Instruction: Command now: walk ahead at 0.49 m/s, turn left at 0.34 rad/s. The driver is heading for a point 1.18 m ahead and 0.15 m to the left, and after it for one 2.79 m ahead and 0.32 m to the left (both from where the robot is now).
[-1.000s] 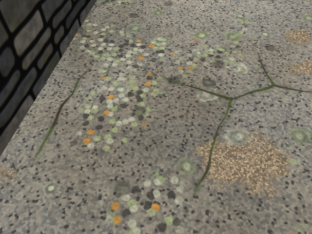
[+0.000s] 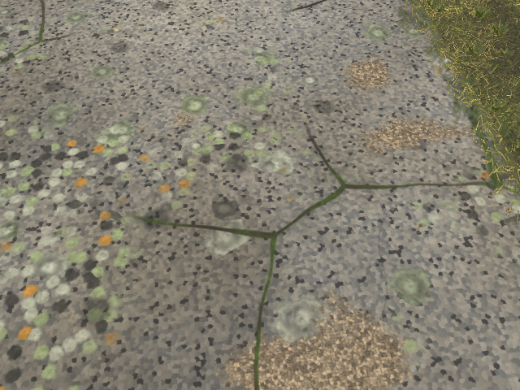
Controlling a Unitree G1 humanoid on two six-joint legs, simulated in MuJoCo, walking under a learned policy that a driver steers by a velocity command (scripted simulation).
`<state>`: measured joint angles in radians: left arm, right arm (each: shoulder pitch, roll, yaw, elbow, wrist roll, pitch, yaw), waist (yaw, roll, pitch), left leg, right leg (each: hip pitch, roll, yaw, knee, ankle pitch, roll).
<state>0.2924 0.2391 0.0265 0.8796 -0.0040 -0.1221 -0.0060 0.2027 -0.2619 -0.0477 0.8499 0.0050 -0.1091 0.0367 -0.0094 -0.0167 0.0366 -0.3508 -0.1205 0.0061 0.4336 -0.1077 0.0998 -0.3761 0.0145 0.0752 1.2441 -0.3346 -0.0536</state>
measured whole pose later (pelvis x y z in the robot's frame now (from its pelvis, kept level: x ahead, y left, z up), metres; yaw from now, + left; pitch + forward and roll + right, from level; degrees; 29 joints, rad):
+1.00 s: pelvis +0.49 +0.10 +0.01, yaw +17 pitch +2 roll +0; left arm 0.34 0.29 0.05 0.87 -0.03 -0.07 0.00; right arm 0.19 -0.24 -0.05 0.70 -0.01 -0.09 0.03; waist 0.02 -0.04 0.02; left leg -0.31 0.00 0.09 0.47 -0.19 0.04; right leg -0.46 -0.07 0.04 1.17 -0.36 -0.01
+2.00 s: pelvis +1.05 +0.14 -0.02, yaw +4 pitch +3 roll +0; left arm 0.31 0.29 0.06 0.81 0.01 -0.05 0.01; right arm 0.13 -0.28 -0.05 0.71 0.02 -0.09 0.06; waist 0.03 0.00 0.03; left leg -0.52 -0.05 0.03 0.60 -0.15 0.09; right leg -0.11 0.03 -0.01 0.88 -0.50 -0.02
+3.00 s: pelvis +1.58 +0.25 +0.00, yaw +3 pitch +2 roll +0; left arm 0.39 0.30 0.06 0.75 -0.03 -0.04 0.01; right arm 0.12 -0.26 -0.04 0.67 0.00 -0.10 0.01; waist 0.04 -0.03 -0.01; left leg -0.35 -0.02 -0.01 0.51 -0.19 0.02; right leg -0.36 0.04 0.11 1.07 -0.44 -0.02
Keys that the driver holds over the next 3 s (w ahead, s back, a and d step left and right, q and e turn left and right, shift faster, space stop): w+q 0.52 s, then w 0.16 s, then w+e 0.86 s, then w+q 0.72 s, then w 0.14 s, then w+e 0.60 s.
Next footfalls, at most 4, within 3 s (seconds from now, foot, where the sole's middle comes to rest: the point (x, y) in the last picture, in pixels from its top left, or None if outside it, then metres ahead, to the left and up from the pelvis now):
0.34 right None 0.36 -0.13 -0.77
0.86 left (187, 365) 0.53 0.22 -0.77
1.38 right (262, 252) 0.87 0.02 -0.77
1.94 left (200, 171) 1.19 0.23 -0.77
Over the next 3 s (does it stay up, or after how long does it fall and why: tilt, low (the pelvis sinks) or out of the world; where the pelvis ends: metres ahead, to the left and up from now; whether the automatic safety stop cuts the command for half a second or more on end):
stays up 1.58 0.25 0.00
